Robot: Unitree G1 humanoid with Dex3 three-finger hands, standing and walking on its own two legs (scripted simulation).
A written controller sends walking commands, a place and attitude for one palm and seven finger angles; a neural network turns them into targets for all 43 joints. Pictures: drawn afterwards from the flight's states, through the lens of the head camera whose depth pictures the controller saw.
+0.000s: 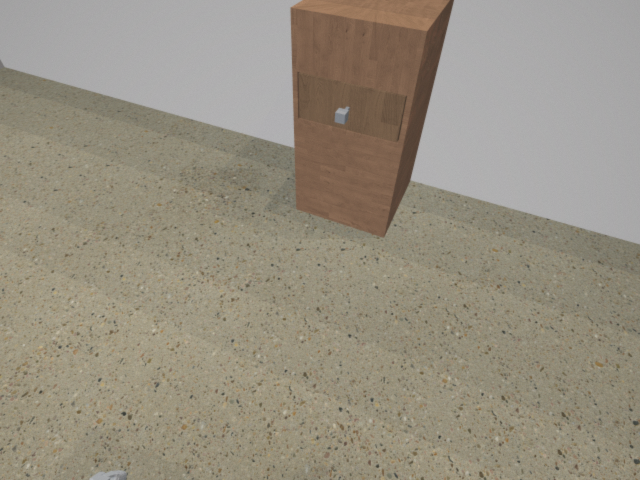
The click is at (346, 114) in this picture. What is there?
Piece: drawer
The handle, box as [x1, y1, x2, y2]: [335, 107, 349, 123]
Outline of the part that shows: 349,107 346,107 344,109 338,108 335,112 336,122 344,123 346,121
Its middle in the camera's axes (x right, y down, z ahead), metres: +0.08 -0.44 +1.35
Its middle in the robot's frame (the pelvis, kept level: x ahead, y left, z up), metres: +1.29 -0.01 -0.20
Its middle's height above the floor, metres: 0.57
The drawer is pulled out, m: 0.00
